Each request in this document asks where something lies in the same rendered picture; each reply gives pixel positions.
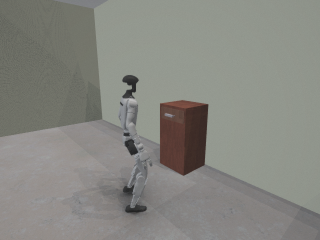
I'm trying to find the robot right upper arm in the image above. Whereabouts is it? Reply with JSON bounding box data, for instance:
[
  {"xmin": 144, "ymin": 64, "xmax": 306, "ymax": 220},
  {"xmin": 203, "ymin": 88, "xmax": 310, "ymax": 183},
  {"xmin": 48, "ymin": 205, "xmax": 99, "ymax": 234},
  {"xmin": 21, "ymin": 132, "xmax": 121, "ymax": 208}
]
[{"xmin": 126, "ymin": 99, "xmax": 138, "ymax": 130}]

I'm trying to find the drawer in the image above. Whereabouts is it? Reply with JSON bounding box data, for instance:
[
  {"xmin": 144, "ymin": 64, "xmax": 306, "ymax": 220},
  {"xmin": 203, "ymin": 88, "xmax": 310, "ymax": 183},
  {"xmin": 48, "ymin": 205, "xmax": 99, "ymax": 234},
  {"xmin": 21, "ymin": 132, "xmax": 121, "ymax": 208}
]
[{"xmin": 161, "ymin": 106, "xmax": 185, "ymax": 124}]

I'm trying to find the left robot foot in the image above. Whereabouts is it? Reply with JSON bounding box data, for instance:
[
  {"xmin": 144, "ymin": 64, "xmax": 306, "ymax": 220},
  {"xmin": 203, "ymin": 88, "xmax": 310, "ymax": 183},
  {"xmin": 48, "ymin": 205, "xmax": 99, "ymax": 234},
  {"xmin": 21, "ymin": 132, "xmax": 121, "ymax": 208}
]
[{"xmin": 123, "ymin": 185, "xmax": 135, "ymax": 193}]

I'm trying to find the robot left upper arm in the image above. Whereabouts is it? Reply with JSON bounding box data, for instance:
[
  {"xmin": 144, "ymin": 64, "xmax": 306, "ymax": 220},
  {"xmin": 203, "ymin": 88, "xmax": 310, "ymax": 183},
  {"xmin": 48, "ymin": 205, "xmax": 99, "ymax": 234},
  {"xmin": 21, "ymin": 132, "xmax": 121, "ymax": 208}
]
[{"xmin": 118, "ymin": 106, "xmax": 121, "ymax": 119}]

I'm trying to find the robot right forearm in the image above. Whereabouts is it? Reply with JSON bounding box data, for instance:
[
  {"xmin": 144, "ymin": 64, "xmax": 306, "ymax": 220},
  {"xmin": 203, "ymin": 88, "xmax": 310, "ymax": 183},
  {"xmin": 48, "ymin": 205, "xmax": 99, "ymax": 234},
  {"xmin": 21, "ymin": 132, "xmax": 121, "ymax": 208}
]
[{"xmin": 128, "ymin": 123, "xmax": 145, "ymax": 152}]

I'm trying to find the handle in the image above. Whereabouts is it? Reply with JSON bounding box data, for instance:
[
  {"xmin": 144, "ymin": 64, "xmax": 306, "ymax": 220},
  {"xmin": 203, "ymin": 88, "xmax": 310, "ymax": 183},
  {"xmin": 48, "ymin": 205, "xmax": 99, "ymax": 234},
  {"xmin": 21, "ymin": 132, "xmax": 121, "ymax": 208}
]
[{"xmin": 164, "ymin": 113, "xmax": 175, "ymax": 118}]

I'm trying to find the cabinet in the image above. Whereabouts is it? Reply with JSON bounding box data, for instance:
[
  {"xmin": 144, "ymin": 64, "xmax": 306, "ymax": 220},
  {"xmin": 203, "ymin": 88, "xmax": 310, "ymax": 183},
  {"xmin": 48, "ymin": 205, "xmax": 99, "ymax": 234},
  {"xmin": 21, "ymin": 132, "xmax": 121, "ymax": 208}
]
[{"xmin": 160, "ymin": 100, "xmax": 209, "ymax": 176}]

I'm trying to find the robot right thigh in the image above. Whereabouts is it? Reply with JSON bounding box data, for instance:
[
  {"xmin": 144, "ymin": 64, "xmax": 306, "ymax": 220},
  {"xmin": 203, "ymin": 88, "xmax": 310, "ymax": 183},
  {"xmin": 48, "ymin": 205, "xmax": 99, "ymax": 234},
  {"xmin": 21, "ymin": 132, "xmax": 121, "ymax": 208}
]
[{"xmin": 127, "ymin": 140, "xmax": 148, "ymax": 181}]

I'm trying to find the right robot hand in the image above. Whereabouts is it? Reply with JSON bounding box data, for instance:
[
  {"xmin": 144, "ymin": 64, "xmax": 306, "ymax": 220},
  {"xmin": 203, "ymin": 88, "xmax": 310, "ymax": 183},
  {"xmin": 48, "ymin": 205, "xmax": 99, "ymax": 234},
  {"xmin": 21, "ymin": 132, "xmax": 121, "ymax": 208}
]
[{"xmin": 139, "ymin": 150, "xmax": 153, "ymax": 170}]

